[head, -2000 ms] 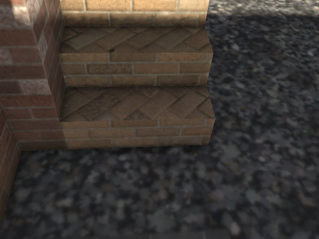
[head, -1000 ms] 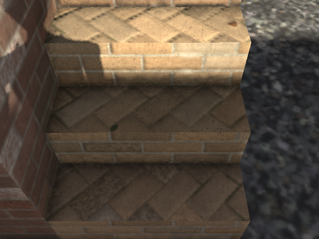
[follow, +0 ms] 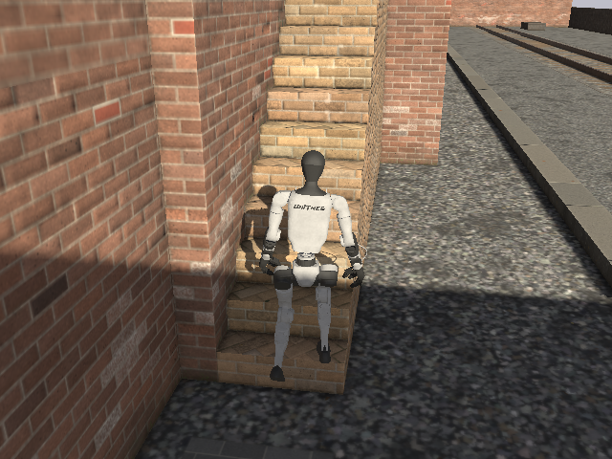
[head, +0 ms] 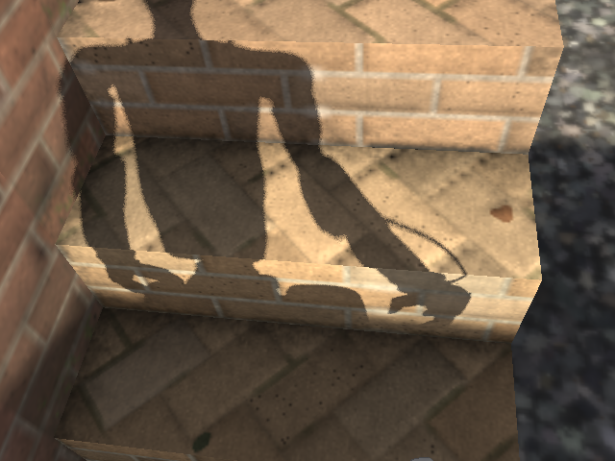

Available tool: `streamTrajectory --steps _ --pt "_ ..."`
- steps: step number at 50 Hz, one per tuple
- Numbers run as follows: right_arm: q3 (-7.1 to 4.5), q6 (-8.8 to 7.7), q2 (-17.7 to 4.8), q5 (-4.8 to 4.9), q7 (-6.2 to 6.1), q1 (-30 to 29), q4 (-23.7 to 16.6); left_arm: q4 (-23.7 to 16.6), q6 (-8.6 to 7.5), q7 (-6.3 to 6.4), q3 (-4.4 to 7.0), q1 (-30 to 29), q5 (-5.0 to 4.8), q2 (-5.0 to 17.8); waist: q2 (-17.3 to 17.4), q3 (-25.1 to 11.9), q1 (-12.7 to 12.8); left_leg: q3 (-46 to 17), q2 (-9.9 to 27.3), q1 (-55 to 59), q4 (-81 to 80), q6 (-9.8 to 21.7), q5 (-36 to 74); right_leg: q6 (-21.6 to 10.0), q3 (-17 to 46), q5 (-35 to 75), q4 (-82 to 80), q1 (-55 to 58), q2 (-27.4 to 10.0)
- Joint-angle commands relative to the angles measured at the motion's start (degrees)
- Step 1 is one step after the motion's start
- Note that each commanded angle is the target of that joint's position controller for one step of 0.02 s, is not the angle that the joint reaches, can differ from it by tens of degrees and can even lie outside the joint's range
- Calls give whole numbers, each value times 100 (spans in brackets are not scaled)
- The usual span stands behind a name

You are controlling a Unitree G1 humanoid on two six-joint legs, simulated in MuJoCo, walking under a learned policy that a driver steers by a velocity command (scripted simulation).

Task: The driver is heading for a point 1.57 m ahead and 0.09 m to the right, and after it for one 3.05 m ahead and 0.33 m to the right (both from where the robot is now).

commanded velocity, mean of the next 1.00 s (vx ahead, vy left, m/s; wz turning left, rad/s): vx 0.02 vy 0.00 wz -0.27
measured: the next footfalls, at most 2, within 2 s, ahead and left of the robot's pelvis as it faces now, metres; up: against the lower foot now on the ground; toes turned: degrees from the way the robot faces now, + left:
left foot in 0.58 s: +0.20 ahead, +0.13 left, +0.00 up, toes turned -14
right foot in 0.90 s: +0.16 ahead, -0.06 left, +0.00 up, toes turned -13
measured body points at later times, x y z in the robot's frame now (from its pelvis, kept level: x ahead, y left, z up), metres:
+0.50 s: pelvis +0.07 +0.02 +0.10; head +0.11 +0.00 +0.55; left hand +0.31 +0.23 +0.03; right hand +0.23 -0.23 +0.02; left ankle +0.14 +0.14 -0.54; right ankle +0.11 -0.10 -0.62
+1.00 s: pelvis +0.14 +0.07 +0.12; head +0.15 +0.09 +0.57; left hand +0.22 +0.29 -0.03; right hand +0.14 -0.15 -0.01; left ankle +0.16 +0.14 -0.62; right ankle +0.12 -0.05 -0.62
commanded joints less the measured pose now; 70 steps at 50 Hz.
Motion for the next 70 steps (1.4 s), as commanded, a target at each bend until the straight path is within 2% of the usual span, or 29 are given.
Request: streamTrajectory --steps 1,3,6,7,10,12,14,19,23,25,26,27,28,29,30,31,32,33,34,35,36,41,42,43,44,47,49,54,70 --pt "189 116 510 -142 -111 503 -547 -102 -54 -58 315 9 -7 663 -1061 -516 -218 56 -43 -1567 1824 65 324 -1039 3028 -229 -3610 1365 -632" --pt "241 101 676 -160 -188 157 -892 88 -180 -120 400 339 11 888 -796 -565 -309 104 -79 -2115 2426 41 347 -981 2582 1154 -3692 1636 -606" --pt "295 75 725 -88 -260 -215 -1175 146 -314 -197 349 594 14 844 -494 -728 -274 82 -62 -2670 3018 -73 408 -827 2347 662 -3986 1905 -546" --pt "336 128 812 -89 -268 -325 -1330 96 -280 -165 310 562 -21 791 -396 -657 -310 -86 155 -2607 2224 -178 438 -690 2082 356 -4116 1865 -400" --pt "305 209 650 55 -182 -714 -1599 -179 -163 25 310 668 -39 1008 -453 -567 3 333 42 -2910 1570 -442 552 -1095 2592 1025 -4440 2303 -553" --pt "321 257 855 108 -203 -996 -1782 -371 -34 212 371 812 89 1123 -734 -804 207 289 -97 -2973 1883 -525 237 -1380 3137 1588 -4531 2743 -744" --pt "312 282 885 83 -235 -967 -1872 -526 -35 260 413 883 80 1254 -754 -957 228 114 -144 -3343 2007 -555 102 -1457 3274 1512 -4511 3351 -790" --pt "274 383 809 141 -277 -987 -1895 -1006 53 366 346 702 72 1049 -1006 -1039 281 134 -124 -3007 1488 -654 -61 -1478 3131 2168 -4450 3795 -951" --pt "365 464 831 226 -225 -737 -2001 -1198 190 346 339 442 147 1027 -1288 -982 121 282 163 -1742 -1158 -550 -786 -1126 2676 2394 -4509 3618 -740" --pt "296 421 700 364 -202 -428 -1718 -1137 241 328 418 673 172 1053 -1745 -1024 333 666 177 -338 -3515 -199 -1774 -987 2400 1786 -5217 3400 -718" --pt "253 374 658 456 -211 -139 -1594 -994 244 264 469 909 150 1189 -1878 -1054 343 712 191 351 -4427 -120 -1430 -1045 2677 1636 -5332 3403 -816" --pt "126 318 483 317 -309 451 -1202 -935 171 197 445 825 179 1090 -2002 -1186 143 616 430 1258 -5243 85 -383 -1025 2615 1873 -5027 3320 -872" --pt "142 242 438 174 -327 231 -1041 -752 124 33 406 1137 144 735 -951 -998 371 488 364 1362 -6025 98 -135 -806 1913 1307 -4073 3296 -397" --pt "251 64 587 62 -313 -154 -1184 -693 -12 -152 327 1487 172 398 -227 -1094 636 -380 972 2026 -5645 185 565 -451 1400 282 -3319 2361 -17" --pt "222 13 312 5 -351 -60 -1257 -747 -58 -219 298 1518 -42 337 625 -1199 489 -1742 1987 1760 -6411 784 928 -87 891 -225 -2742 1792 239" --pt "187 -49 346 -37 -331 -40 -1281 -670 -66 -180 402 1579 -62 618 840 -1264 460 -2351 2390 914 -6775 1291 303 190 690 -176 -1947 2366 -103" --pt "272 -135 661 13 -272 -279 -1238 -525 -45 -151 469 1438 -63 784 493 -833 514 -2024 2039 578 -6737 1243 -419 325 672 101 -1481 2427 -212" --pt "292 -143 738 61 -244 -160 -1034 -360 -28 -180 403 1443 -65 666 201 -655 443 -1490 1651 593 -6739 1047 -992 405 591 249 -1409 2328 -188" --pt "276 -172 629 73 -273 61 -895 -317 -10 -232 357 1467 -55 540 301 -505 395 -1113 1384 817 -6744 834 -1055 447 445 240 -1677 2209 -221" --pt "151 -108 327 53 -342 242 -626 -456 -4 -266 341 1103 -163 493 682 -172 222 -756 988 1272 -6582 990 -858 507 15 450 -1817 1689 -171" --pt "130 -69 335 123 -383 609 -486 -396 -5 -277 319 1012 -128 473 592 -235 98 -801 997 1700 -6568 956 -564 502 102 527 -2119 1557 -231" --pt "24 -40 297 173 -407 1242 -54 -52 -54 -178 259 1219 -114 464 491 -571 -53 -643 1009 2726 -6366 822 972 301 -218 360 -4261 2112 -269" --pt "100 -94 461 191 -389 1167 -172 152 -80 -159 256 1584 -129 519 259 -776 57 -759 1261 2348 -6328 766 1286 151 -159 215 -4595 2718 -171" --pt "70 -106 370 222 -368 1048 -125 275 -111 -153 238 1769 -118 447 156 -742 174 -630 1194 2033 -6331 722 1037 62 -233 876 -4962 3163 -171" --pt "113 -107 459 271 -358 950 -88 488 -127 -127 237 2060 -67 379 304 -860 301 -673 1178 1577 -6298 710 544 -59 -74 1508 -4870 3710 -372" --pt "160 -115 556 270 -260 860 13 575 -214 -139 168 1935 12 465 -418 -249 257 -488 937 1282 -6524 486 -886 -247 373 1180 -5330 3286 -675" --pt "165 -123 436 223 -283 1064 223 710 -282 -135 123 1895 -20 460 -682 5 215 -379 894 1568 -6379 457 -32 -293 443 1465 -5527 3094 -715" --pt "221 -158 431 197 -264 1382 547 949 -384 -192 136 2039 -139 545 -368 -330 242 -155 890 2237 -6130 510 1564 -294 422 2019 -5650 3299 -770" --pt "348 -132 365 211 -288 1626 950 1477 -347 -196 63 2014 -128 623 -309 -206 303 -108 913 2337 -6317 494 1704 -307 377 2101 -5807 3528 -867"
